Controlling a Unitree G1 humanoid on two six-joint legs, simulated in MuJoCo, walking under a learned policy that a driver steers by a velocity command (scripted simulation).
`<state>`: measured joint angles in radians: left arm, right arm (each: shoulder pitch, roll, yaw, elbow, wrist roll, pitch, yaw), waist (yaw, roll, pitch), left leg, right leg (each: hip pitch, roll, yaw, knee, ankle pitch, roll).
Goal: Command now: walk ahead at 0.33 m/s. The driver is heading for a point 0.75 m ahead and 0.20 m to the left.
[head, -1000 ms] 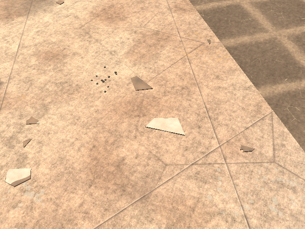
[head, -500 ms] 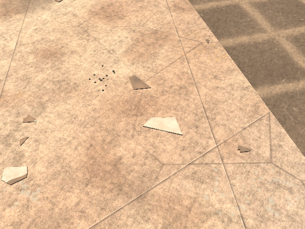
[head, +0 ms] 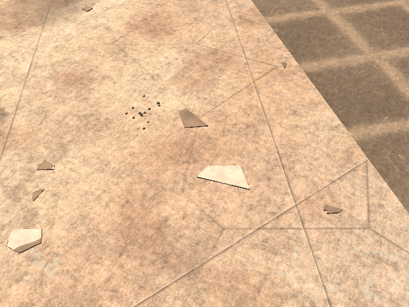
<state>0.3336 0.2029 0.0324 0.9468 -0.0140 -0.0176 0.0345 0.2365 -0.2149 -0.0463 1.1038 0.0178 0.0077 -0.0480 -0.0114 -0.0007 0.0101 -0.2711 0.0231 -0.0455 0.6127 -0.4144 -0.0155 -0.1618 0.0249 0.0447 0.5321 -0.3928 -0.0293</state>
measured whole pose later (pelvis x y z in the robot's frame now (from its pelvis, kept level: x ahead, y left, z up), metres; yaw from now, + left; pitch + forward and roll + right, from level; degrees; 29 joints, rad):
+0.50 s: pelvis +0.20 +0.07 +0.00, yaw +0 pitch +3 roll +0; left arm 0.02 0.24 0.03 0.78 0.03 -0.03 -0.07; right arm 0.55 -0.16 -0.02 1.07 -0.02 -0.11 0.01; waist -0.08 -0.03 -0.04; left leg 0.12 -0.04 0.05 0.10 -0.28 0.04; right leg -0.76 -0.10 -0.06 0.88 -0.02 -0.04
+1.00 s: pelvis +0.63 +0.03 -0.01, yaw +13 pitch +0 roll -2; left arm 0.48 0.21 0.04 1.03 0.02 -0.13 0.00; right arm 0.08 -0.25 -0.04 0.80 -0.02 -0.03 0.06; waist 0.04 0.02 0.04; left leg -0.80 0.09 0.10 0.92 0.08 0.13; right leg 0.15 0.06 -0.30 0.22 -0.35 -0.01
